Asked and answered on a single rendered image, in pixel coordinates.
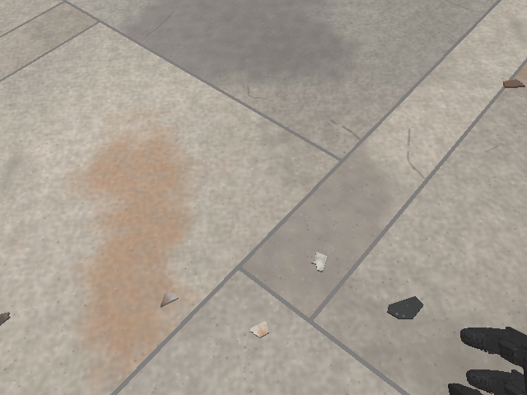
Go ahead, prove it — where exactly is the right robot hand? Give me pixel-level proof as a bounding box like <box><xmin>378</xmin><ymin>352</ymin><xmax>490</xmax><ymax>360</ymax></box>
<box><xmin>448</xmin><ymin>327</ymin><xmax>527</xmax><ymax>395</ymax></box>

